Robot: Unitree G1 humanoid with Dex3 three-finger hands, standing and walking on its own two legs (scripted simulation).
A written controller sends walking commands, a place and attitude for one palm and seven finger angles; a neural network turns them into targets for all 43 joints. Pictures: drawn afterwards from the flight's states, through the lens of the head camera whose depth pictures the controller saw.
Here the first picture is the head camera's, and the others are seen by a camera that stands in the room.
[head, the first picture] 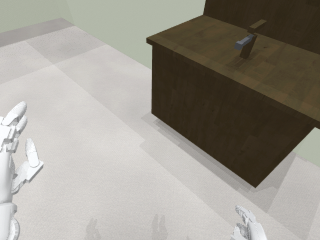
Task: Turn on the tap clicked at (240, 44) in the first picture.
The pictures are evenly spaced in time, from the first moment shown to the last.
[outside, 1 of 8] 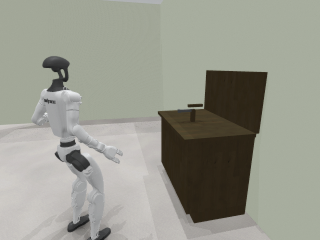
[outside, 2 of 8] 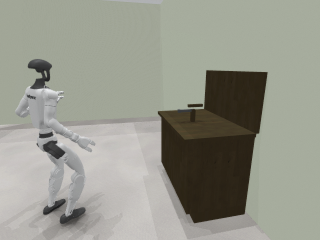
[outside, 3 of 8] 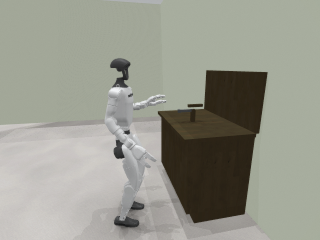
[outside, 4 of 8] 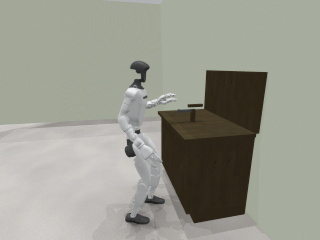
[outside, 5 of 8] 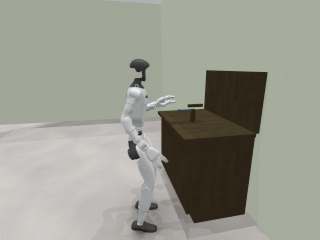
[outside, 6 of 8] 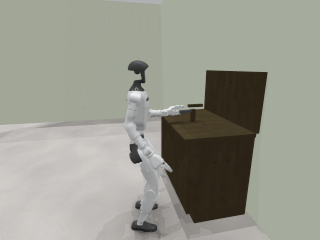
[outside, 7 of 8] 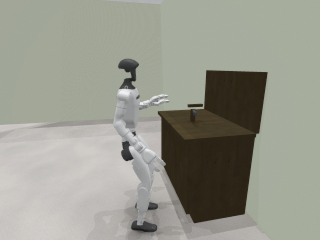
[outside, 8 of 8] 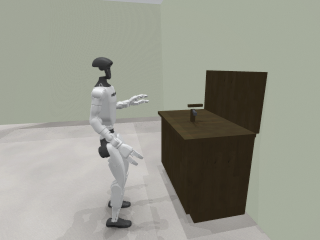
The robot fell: no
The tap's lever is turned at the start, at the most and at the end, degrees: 0 76 76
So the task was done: yes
